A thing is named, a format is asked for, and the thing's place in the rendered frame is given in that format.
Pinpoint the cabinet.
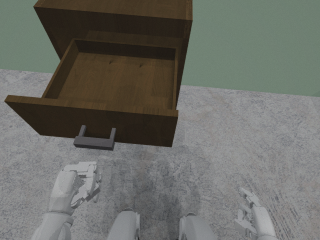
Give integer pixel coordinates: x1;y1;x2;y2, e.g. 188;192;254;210
33;0;193;110

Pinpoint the robot left forearm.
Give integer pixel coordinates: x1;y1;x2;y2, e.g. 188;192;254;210
31;211;74;240

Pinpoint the robot right hand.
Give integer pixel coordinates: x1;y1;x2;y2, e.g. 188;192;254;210
234;187;276;240

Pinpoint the robot left hand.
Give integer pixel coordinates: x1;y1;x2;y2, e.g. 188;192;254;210
49;161;103;216

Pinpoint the handle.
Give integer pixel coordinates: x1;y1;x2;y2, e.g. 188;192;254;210
73;125;116;151

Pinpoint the robot thigh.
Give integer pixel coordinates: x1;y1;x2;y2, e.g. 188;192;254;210
179;215;217;240
106;211;140;240

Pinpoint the robot left thigh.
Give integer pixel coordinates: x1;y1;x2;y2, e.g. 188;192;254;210
106;211;140;240

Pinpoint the drawer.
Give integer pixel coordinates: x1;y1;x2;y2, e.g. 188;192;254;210
4;38;179;147

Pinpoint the robot right thigh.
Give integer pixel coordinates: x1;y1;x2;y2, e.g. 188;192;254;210
179;215;217;240

